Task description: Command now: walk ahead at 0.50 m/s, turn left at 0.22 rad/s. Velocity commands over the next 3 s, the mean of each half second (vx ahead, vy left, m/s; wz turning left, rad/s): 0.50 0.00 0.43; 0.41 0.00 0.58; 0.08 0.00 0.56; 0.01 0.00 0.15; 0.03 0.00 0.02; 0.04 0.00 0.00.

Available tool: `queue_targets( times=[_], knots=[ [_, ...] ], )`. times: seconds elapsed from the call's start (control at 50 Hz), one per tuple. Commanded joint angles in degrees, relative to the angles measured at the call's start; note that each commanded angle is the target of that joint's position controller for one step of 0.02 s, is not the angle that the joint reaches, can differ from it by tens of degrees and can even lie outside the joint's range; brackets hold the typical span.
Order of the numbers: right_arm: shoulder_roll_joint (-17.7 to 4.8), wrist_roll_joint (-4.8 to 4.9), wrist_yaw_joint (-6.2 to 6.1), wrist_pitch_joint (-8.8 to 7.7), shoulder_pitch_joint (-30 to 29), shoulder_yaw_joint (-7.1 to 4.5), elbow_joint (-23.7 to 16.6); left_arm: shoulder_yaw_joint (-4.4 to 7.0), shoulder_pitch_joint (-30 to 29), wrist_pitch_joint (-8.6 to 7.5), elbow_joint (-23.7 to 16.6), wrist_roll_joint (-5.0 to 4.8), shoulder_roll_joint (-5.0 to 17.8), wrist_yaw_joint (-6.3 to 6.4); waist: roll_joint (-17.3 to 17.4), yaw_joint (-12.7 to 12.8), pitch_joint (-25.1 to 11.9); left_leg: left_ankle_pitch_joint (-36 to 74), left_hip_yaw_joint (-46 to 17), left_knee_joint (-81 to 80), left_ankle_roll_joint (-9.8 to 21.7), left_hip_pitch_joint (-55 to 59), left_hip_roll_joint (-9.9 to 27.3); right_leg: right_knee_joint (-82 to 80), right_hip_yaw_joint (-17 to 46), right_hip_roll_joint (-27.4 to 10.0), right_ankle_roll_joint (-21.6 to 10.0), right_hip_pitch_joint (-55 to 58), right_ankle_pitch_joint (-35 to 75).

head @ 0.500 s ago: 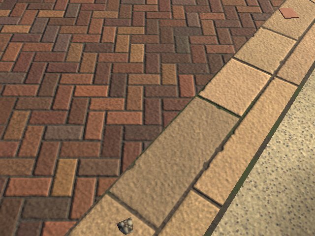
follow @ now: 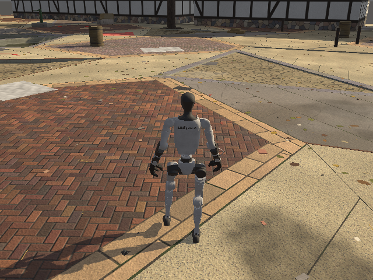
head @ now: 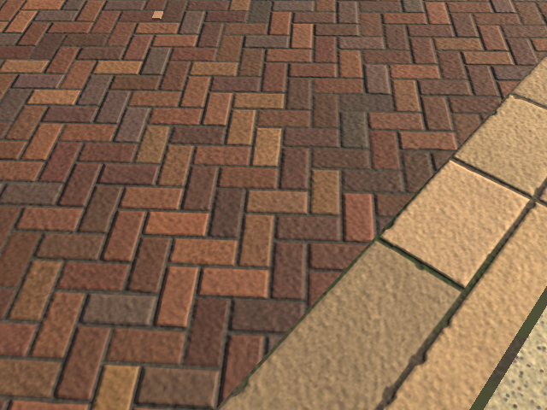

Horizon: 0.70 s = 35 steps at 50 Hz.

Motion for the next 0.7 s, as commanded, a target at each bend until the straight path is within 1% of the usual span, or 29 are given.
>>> queue_targets(
  times=[0.02, 0.06, 0.1, 0.14, 0.16, 0.18, 0.2, 0.22, 0.24, 0.26, 0.28, 0.3, 0.32, 0.34, 0.36, 0.38, 0.4, 0.44, 0.46, 0.48, 0.52, 0.56, 0.6, 0.64, 0.68, 0.7],
  knots=[
    [-1.8, 0.2, 0.53, -0.3, -1.1, -0.2, -2.8, 2.08, -3.6, -1.5, -3.2, 0.14, 8.5, 0.74, -5.9, -0.8, 1.5, 10.0, -1.4, -8.6, 0.2, 1.0, -0.3, -8.8, 4.6, -15.1, -8.2, -2.2, 11.8],
    [-1.4, 0.28, 1.04, -0.47, -4.6, 0.06, -4.1, 2.3, -2.3, -1.45, -2.0, -0.1, 9.3, 1.04, -5.4, 0.6, 2.8, 13.0, -0.3, -13.3, 0.8, 1.4, -1.2, -9.6, 2.5, -15.9, -7.6, -0.6, 11.1],
    [-1.3, 0.3, 1.61, -0.53, -7.4, 0.2, -5.6, 2.49, -0.8, -1.09, -0.5, -0.49, 9.7, 1.23, -4.9, 1.7, 3.8, 13.1, 0.1, -16.6, 1.7, 0.2, -1.6, -8.9, 1.0, -17.1, -7.0, 3.4, 11.6],
    [-1.4, 0.24, 2.31, -0.55, -9.6, 0.23, -7.2, 2.69, 0.2, -0.38, 0.7, -0.89, 9.9, 1.42, -4.7, 2.3, 4.3, 10.3, 0.8, -18.9, 2.9, -1.5, -2.0, -7.0, -0.1, -18.4, -6.3, 8.1, 13.6],
    [-1.6, 0.17, 2.68, -0.56, -10.1, 0.18, -7.9, 2.83, 0.4, 0.06, 1.1, -1.07, 10.1, 1.56, -4.9, 2.2, 4.3, 7.7, 1.5, -19.6, 3.6, -1.9, -2.4, -5.5, -0.6, -19.0, -5.8, 10.3, 16.2],
    [-1.8, 0.1, 3.03, -0.56, -10.3, 0.07, -8.5, 2.99, 0.2, 0.54, 1.3, -1.23, 10.5, 1.75, -5.3, 1.9, 3.9, 4.8, 2.7, -20.0, 4.4, -1.3, -3.1, -3.4, -1.3, -19.4, -5.2, 12.0, 21.1],
    [-2.5, 0.07, 3.26, -0.5, -9.4, -0.27, -9.0, 3.18, -0.5, 1.01, 1.3, -1.25, 11.3, 2.02, -6.2, 0.9, 2.7, 1.6, 4.6, -20.2, 5.4, 1.2, -4.6, 0.0, -2.3, -19.3, -4.5, 12.9, 30.6],
    [-3.7, -0.01, 3.3, -0.31, -6.9, -0.92, -9.0, 3.42, -1.0, 1.51, 1.1, -1.25, 12.2, 2.38, -7.4, -0.6, 0.2, -1.5, 6.8, -19.7, 6.5, 5.7, -6.7, 5.1, -3.3, -18.9, -3.6, 13.5, 41.6],
    [-5.5, 0.03, 3.16, -0.13, -0.7, -2.12, -7.8, 3.45, -1.7, 2.15, 0.8, -1.21, 12.5, 2.79, -7.5, -4.3, -3.7, -2.0, 8.5, -20.8, 7.9, 14.1, -9.3, 14.3, -5.0, -17.7, -2.3, 12.2, 49.4],
    [-8.9, 0.25, 2.47, 0.05, 8.4, -4.0, -5.6, 2.98, -1.5, 2.4, 0.3, -1.07, 11.7, 3.29, -5.7, -8.6, -8.8, 0.5, 6.7, -22.8, 10.2, 28.7, -10.4, 27.2, -6.6, -15.2, -0.2, 5.1, 46.6],
    [-15.9, 0.13, 1.37, 0.45, 15.6, -6.02, -5.0, 1.27, 2.6, 1.38, -2.3, 0.29, 7.2, 3.05, 5.6, -8.6, -16.3, -0.5, -17.1, -22.8, 18.6, 51.7, 3.7, 49.4, -6.9, -9.3, 3.5, -17.3, 20.6],
    [-15.2, 0.85, 1.52, 0.06, 14.6, -5.31, -6.0, -0.31, 3.0, -0.77, -3.1, 0.55, 3.9, 2.05, 10.4, -6.5, -23.3, -8.7, -44.8, -33.6, 26.3, 62.3, 12.5, 62.9, 3.8, 1.0, 5.3, -33.1, -22.9],
    [-10.9, 0.34, 1.47, -0.16, 14.4, -4.04, -6.1, 0.91, -2.8, -2.53, -4.0, -1.77, 8.7, 0.98, 5.5, -9.3, -19.7, -12.0, -39.7, -36.0, 23.0, 60.6, 11.1, 65.5, 10.5, -3.0, 3.7, -39.4, -20.7],
    [-8.8, 0.16, 1.25, -0.36, 11.9, -3.54, -6.3, 0.77, -6.6, -3.46, -5.4, -2.78, 9.0, 0.65, 2.4, -8.5, -12.7, -9.8, -31.5, -36.2, 20.5, 53.2, 8.9, 62.4, 9.4, -5.5, 2.5, -40.7, -16.0],
    [-7.6, 0.15, 1.13, -0.36, 8.3, -3.1, -7.0, 0.76, -7.9, -3.77, -5.5, -1.68, 8.5, 0.98, -2.3, -6.0, -7.5, -4.4, -25.6, -36.9, 18.8, 44.1, 6.6, 56.5, 8.7, -7.8, 2.5, -38.5, -12.4],
    [-5.8, -0.23, 0.92, -0.37, 5.4, -2.51, -7.9, 1.31, -7.9, -3.4, -5.3, -0.44, 9.1, 1.37, -2.1, -4.0, -5.0, 1.3, -21.5, -38.2, 17.9, 37.4, 4.7, 51.8, 8.6, -9.4, 3.0, -34.5, -10.0],
    [-5.5, -0.78, 0.73, -0.29, 3.9, -2.3, -8.8, 1.48, -7.0, -2.72, -5.4, -0.03, 8.9, 1.34, -0.7, -2.4, -4.1, 4.6, -20.3, -39.5, 18.0, 32.9, 3.6, 50.1, 8.7, -9.8, 3.6, -31.2, -8.6],
    [-6.3, -0.6, 0.28, -0.45, 3.4, -2.61, -9.2, 1.29, -5.6, -1.54, -5.3, 0.35, 7.3, 1.43, -0.1, -1.1, -3.5, 10.1, -17.1, -41.0, 18.7, 27.9, 2.4, 46.0, 7.5, -9.6, 5.4, -28.9, -7.1],
    [-7.0, -0.49, -0.06, -0.55, 3.9, -2.84, -9.0, 1.11, -6.4, -1.14, -5.7, 0.45, 6.7, 1.58, -0.3, -1.1, -2.9, 11.7, -15.4, -41.4, 18.6, 26.0, 1.7, 43.0, 7.0, -9.2, 6.3, -28.8, -5.1],
    [-7.8, -0.33, -0.42, -0.57, 4.5, -3.09, -8.7, 0.85, -8.5, -0.94, -6.3, 0.5, 6.1, 1.69, -0.3, -1.6, -2.0, 12.3, -13.9, -41.7, 18.1, 24.8, 0.9, 39.1, 6.5, -8.8, 7.0, -29.0, -1.9],
    [-8.3, 0.1, -0.99, -0.35, 6.0, -3.31, -8.1, 0.32, -13.1, -1.03, -7.4, 0.5, 4.8, 1.62, 0.3, -3.4, -1.2, 9.6, -11.5, -41.2, 15.9, 23.1, -1.5, 29.5, 6.4, -7.3, 7.6, -27.1, 6.7],
    [-8.4, 0.35, -1.37, 0.08, 7.8, -3.38, -7.5, -0.04, -17.4, -1.4, -8.3, 0.03, 4.1, 1.19, 1.3, -5.2, -1.1, 5.4, -11.2, -40.4, 14.2, 22.3, -2.7, 21.5, 6.0, -5.3, 7.8, -23.9, 13.4],
    [-8.6, 0.61, -1.55, 0.46, 9.9, -3.5, -6.6, 0.11, -20.4, -1.81, -9.1, -0.67, 4.8, 0.69, 1.8, -6.4, -0.9, 2.2, -13.6, -39.3, 13.7, 23.5, -1.8, 17.6, 6.6, -4.0, 7.6, -22.0, 15.5],
    [-8.1, 0.82, -1.72, 0.86, 11.1, -3.44, -6.2, 0.62, -21.2, -2.25, -9.6, -0.97, 6.2, 0.23, 2.2, -6.3, -1.0, 0.1, -17.2, -36.3, 13.0, 27.2, -0.5, 14.3, 8.2, -3.7, 6.8, -21.5, 13.6],
    [-8.1, 0.61, -1.9, 1.16, 10.8, -3.58, -6.3, 1.28, -19.8, -2.74, -9.4, -1.09, 7.6, -0.06, 3.5, -5.0, -1.2, 0.3, -20.7, -32.8, 12.1, 30.2, 0.9, 12.9, 8.9, -3.8, 5.3, -19.7, 8.9],
    [-7.9, 0.5, -1.88, 1.34, 10.1, -3.62, -6.5, 1.67, -17.5, -3.0, -8.8, -1.14, 8.1, -0.01, 4.4, -3.5, -1.6, 1.5, -21.6, -30.7, 11.5, 30.5, 0.8, 11.8, 8.3, -3.7, 4.2, -16.6, 6.9]
  ],
)
Next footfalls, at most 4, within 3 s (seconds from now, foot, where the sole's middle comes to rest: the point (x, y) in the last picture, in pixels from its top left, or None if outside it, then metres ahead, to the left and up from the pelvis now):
0.26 left None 0.31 0.16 -0.78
0.74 right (290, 356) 0.63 0.04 -0.78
1.20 left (189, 386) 0.55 0.29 -0.78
1.60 right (255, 310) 0.76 0.14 -0.78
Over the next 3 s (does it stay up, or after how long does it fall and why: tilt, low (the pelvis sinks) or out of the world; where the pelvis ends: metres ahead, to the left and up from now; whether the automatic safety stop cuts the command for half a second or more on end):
stays up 0.64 0.21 -0.01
